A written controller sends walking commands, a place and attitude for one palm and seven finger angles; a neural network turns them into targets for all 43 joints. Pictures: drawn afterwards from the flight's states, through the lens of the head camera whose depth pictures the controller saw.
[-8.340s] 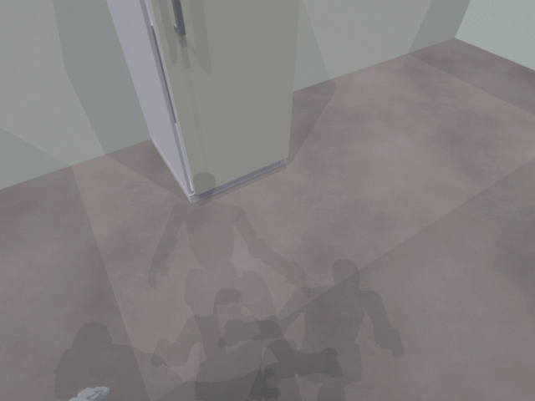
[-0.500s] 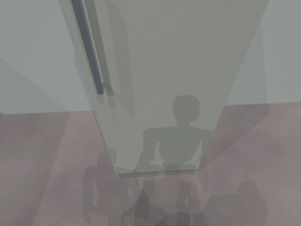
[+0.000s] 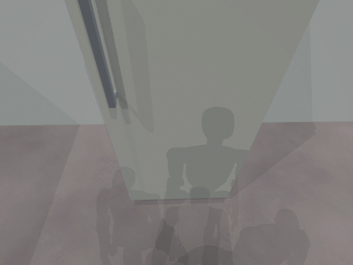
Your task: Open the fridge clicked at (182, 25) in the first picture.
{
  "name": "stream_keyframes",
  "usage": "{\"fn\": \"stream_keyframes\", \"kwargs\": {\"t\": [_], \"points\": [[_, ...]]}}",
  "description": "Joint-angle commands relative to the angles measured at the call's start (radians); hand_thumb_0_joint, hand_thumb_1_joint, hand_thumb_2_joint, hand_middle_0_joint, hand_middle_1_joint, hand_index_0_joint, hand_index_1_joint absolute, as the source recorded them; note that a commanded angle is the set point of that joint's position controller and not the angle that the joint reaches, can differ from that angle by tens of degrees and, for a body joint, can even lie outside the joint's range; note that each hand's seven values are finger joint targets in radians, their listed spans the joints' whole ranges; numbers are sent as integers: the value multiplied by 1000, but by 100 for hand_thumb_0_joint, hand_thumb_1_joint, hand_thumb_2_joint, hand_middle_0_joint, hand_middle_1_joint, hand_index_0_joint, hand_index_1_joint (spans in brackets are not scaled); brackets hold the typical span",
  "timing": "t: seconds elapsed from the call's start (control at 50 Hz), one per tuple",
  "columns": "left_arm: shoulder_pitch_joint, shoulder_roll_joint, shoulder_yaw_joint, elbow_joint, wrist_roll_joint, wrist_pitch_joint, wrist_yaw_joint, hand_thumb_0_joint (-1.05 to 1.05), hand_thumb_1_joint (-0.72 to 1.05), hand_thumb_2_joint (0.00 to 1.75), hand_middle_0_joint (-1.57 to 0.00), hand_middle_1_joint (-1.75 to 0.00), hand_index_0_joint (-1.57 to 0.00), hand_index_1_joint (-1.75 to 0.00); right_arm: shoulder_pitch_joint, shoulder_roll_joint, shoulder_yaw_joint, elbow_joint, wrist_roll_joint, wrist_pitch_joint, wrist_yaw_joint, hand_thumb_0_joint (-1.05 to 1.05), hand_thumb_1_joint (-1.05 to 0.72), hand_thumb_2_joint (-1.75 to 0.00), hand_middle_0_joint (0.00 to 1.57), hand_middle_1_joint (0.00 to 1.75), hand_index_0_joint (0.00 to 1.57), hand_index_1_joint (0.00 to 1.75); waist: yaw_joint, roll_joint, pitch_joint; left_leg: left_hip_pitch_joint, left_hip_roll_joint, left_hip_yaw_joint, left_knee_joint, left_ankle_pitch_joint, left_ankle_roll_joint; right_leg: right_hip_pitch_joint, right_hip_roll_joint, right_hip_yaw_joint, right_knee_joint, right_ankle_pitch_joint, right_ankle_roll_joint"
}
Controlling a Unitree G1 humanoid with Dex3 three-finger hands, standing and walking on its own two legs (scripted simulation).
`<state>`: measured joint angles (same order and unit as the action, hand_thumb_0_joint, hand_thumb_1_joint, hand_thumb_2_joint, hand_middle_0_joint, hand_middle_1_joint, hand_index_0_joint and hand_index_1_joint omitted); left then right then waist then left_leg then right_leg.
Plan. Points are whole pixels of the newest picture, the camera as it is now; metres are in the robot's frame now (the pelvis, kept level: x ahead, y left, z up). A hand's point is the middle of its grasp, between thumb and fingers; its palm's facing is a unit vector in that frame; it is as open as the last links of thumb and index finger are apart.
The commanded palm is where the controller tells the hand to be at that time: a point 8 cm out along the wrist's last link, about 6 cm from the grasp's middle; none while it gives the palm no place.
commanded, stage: come to a stop and stand still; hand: left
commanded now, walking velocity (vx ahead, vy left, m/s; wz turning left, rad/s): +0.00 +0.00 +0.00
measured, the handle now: (96, 34) +0.52 +0.21 +0.26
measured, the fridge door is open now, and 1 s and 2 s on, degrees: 0 0 0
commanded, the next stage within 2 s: look again from close up in 0.48 s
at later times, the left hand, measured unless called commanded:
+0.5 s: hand out of the picture +0.05 +0.23 -0.17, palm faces +0.00 -0.97 -0.24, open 7.4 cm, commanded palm none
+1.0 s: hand out of the picture +0.03 +0.23 -0.18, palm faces -0.02 -0.97 -0.22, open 7.4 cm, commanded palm none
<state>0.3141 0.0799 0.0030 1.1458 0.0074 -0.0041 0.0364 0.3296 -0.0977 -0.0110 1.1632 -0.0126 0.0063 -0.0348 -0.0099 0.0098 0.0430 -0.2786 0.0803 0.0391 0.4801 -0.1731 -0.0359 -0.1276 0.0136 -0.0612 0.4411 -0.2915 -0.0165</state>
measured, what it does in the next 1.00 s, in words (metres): stands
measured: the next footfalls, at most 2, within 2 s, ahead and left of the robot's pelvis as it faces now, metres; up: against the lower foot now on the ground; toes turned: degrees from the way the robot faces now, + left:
none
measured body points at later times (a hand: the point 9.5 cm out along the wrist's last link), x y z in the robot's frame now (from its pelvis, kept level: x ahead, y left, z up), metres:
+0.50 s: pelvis +0.02 +0.04 +0.00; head +0.02 +0.04 +0.45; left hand +0.05 +0.28 -0.16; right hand +0.06 -0.20 -0.16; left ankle +0.05 +0.14 -0.74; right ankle -0.03 -0.11 -0.74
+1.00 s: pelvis +0.01 +0.03 +0.00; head +0.02 +0.04 +0.45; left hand +0.03 +0.28 -0.16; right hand +0.06 -0.22 -0.15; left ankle +0.05 +0.14 -0.74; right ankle -0.03 -0.11 -0.74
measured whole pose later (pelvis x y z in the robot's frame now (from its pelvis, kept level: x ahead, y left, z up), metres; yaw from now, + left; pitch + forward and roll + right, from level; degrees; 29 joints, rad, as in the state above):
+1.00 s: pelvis +0.01 +0.03 +0.00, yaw -1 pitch -1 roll +0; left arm 0.27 0.22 -0.01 1.08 0.02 -0.01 0.02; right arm 0.19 -0.22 0.01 1.08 -0.01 -0.01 -0.01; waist 0.01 -0.02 0.04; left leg -0.26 0.02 0.07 0.48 -0.20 0.02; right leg -0.13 -0.04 -0.02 0.46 -0.31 0.03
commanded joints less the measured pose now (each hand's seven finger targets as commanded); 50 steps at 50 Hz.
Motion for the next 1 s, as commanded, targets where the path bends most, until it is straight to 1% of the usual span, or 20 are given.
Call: {"fn": "stream_keyframes", "kwargs": {"t": [0.0,0.02,0.04,0.06,0.1,0.12,0.16,0.22,0.26,0.34,0.38,0.46,0.54,0.6,0.64,0.72,0.76,0.88,0.94,0.98], "points": [[39,172,17,-87,16,-53,27,0,90,90,-20,-30,-20,-30,25,-66,-12,-120,-3,-17,20,0,-90,-90,20,30,20,30,-40,-35,-4,2,-14,-14,143,-127,32,-159,-200,170,-136,120,-67],[27,164,19,-103,14,-56,25,0,90,90,-20,-30,-20,-30,58,-72,-11,-125,-4,-23,23,0,-90,-90,20,30,20,30,-52,-15,-36,25,-18,-25,97,-59,35,-148,-166,150,-91,104,-74],[23,154,23,-107,14,-57,23,0,90,90,-20,-30,-20,-30,79,-82,-7,-126,-8,-36,24,0,-90,-90,20,30,20,30,-43,44,-66,45,-3,-44,56,58,45,-109,-134,95,-21,170,-61],[48,142,21,-108,12,-50,23,0,90,90,-20,-30,-20,-30,69,-104,-7,-131,-6,-43,21,0,-90,-90,20,30,20,30,-22,69,-57,38,18,-69,45,120,58,-106,-103,81,15,150,-47],[76,130,18,-102,11,-36,20,0,90,90,-20,-30,-20,-30,43,-131,-8,-144,-2,-42,12,0,-90,-90,20,30,20,30,-3,51,-34,7,38,-100,21,141,79,-96,-79,66,23,77,-31],[79,127,14,-100,11,-30,18,0,90,90,-20,-30,-20,-30,28,-136,-8,-152,-1,-40,10,0,-90,-90,20,30,20,30,3,8,5,-17,36,-106,8,104,83,-107,-77,66,13,53,-27],[71,143,13,-107,12,-26,15,0,90,90,-20,-30,-20,-30,17,-146,-7,-161,-2,-38,11,0,-90,-90,20,30,20,30,5,-11,37,-29,26,-100,-14,68,81,-112,-83,67,9,40,-23],[58,160,14,-120,12,-16,12,0,90,90,-20,-30,-20,-30,-3,-169,-9,-166,-3,-35,12,0,-90,-90,20,30,20,30,7,6,54,-25,27,-111,-55,7,84,-127,-81,65,7,-3,-15],[57,177,17,-128,12,-16,10,0,90,90,-20,-30,-20,-30,-16,-177,-8,-168,-4,-38,13,0,-90,-90,20,30,20,30,14,22,31,-14,27,-113,-65,32,87,-102,-85,64,10,23,-12],[41,204,18,-140,13,-16,6,0,90,90,-20,-30,-20,-30,-37,-198,-9,-174,-3,-40,13,0,-90,-90,20,30,20,30,17,-10,7,14,25,-103,-68,64,88,-86,-95,64,1,57,-7],[32,220,20,-143,11,-15,5,0,90,90,-20,-30,-20,-30,-52,-213,-10,-173,-3,-41,14,0,-90,-90,20,30,20,30,16,7,-19,40,25,-98,-62,95,86,-80,-100,67,3,74,-4],[16,244,20,-146,12,-16,2,0,90,90,-20,-30,-20,-30,-75,-229,-12,-169,-1,-42,14,0,-90,-90,20,30,20,30,16,-4,-27,60,24,-88,-54,137,85,-75,-109,77,-10,114,-3],[8,255,19,-142,13,-16,1,0,90,90,-20,-30,-20,-30,-91,-235,-12,-161,1,-40,15,0,-90,-90,20,30,20,30,16,-15,-25,69,25,-87,-60,124,83,-74,-111,81,-25,112,-1],[-3,262,18,-138,12,-14,-2,0,90,90,-20,-30,-20,-30,-106,-244,-12,-157,0,-38,17,0,-90,-90,20,30,20,30,13,0,-17,69,24,-86,-73,86,79,-87,-115,86,-34,85,-1],[2,264,17,-135,14,-16,-2,0,90,90,-20,-30,-20,-30,-110,-242,-13,-153,2,-39,17,0,-90,-90,20,30,20,30,17,-22,-15,75,27,-86,-73,93,82,-83,-115,87,-42,101,0],[-4,269,16,-127,12,-15,-4,0,90,90,-20,-30,-20,-30,-122,-251,-12,-146,2,-37,18,0,-90,-90,20,30,20,30,14,1,-15,78,26,-87,-88,56,77,-92,-118,94,-52,70,-2],[-7,279,18,-124,13,-18,-4,0,90,90,-20,-30,-20,-30,-124,-258,-14,-143,3,-40,17,0,-90,-90,20,30,20,30,14,-9,-35,88,27,-82,-76,101,77,-73,-122,96,-50,111,-1],[-12,280,16,-112,12,-15,-6,0,90,90,-20,-30,-20,-30,-134,-261,-12,-130,2,-38,18,0,-90,-90,20,30,20,30,17,9,-4,75,29,-89,-101,49,75,-88,-122,96,-68,65,-3],[-8,281,16,-109,13,-19,-7,0,90,90,-20,-30,-20,-30,-133,-260,-14,-126,3,-38,18,0,-90,-90,20,30,20,30,17,-23,-23,89,30,-84,-92,71,75,-78,-123,103,-75,94,-5],[-19,288,16,-108,11,-19,-8,0,90,90,-20,-30,-20,-30,-136,-268,-13,-124,3,-38,18,0,-90,-90,20,30,20,30,14,-23,-19,88,28,-82,-92,73,71,-82,-125,104,-75,93,-5]]}}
